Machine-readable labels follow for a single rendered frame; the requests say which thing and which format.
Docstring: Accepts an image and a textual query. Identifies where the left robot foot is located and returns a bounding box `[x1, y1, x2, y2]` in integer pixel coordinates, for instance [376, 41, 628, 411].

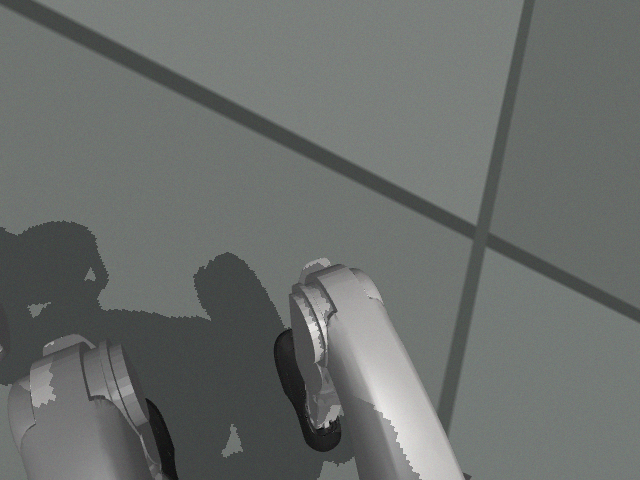
[145, 398, 179, 480]

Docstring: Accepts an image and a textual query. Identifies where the right robot foot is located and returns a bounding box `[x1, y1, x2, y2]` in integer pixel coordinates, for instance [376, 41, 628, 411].
[274, 329, 341, 452]

